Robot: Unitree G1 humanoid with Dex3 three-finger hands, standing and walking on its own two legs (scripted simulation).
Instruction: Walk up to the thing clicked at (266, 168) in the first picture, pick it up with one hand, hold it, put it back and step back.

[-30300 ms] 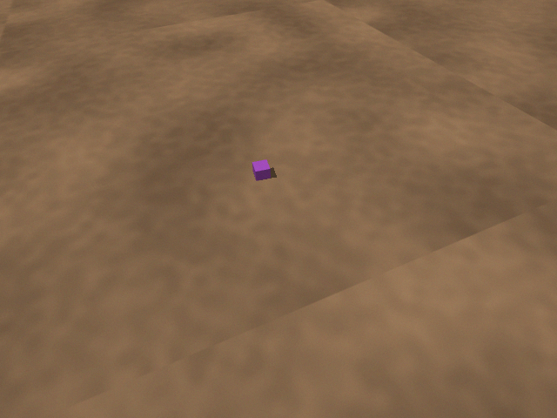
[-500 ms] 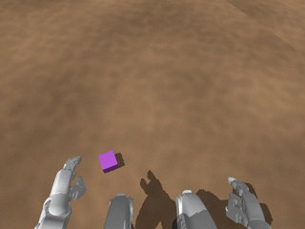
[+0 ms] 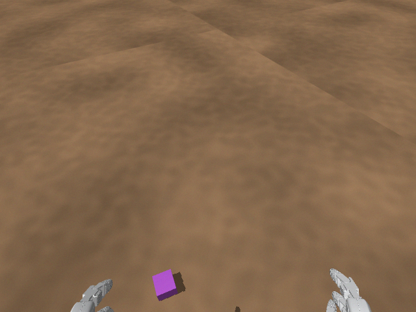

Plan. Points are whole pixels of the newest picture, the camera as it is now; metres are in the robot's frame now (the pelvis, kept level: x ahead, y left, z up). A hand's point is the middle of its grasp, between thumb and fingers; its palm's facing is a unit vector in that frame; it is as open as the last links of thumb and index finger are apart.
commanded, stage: home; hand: left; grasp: from above
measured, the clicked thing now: (165, 284) +0.45 +0.21 -0.68
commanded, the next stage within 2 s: stand in 1.96 s
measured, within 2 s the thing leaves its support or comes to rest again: neither
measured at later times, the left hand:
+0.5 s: hand out of the picture +0.17 +0.18 -0.05, palm faces +0.06 -0.98 -0.20, open 7.9 cm
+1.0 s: hand out of the picture +0.16 +0.17 -0.05, palm faces +0.06 -0.98 -0.19, open 8.9 cm
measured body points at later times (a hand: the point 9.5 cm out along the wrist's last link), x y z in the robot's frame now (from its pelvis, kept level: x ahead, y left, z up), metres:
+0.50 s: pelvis +0.01 +0.00 +0.00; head +0.02 +0.00 +0.45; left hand +0.16 +0.23 -0.03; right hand +0.17 -0.24 -0.06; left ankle +0.01 +0.12 -0.68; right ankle +0.01 -0.13 -0.68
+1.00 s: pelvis +0.00 +0.00 +0.00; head +0.01 +0.00 +0.45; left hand +0.16 +0.23 -0.03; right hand +0.16 -0.25 -0.06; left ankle +0.01 +0.12 -0.68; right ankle +0.01 -0.13 -0.68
